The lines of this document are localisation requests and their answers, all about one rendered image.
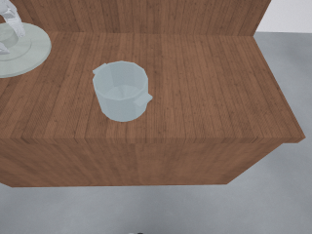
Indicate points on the lid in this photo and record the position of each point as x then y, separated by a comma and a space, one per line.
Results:
29, 52

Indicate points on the table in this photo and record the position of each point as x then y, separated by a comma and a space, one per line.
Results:
216, 107

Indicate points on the knob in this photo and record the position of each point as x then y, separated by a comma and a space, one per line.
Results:
8, 36

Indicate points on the pot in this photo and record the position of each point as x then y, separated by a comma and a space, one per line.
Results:
122, 90

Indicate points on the robot left hand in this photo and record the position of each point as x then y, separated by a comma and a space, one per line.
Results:
9, 12

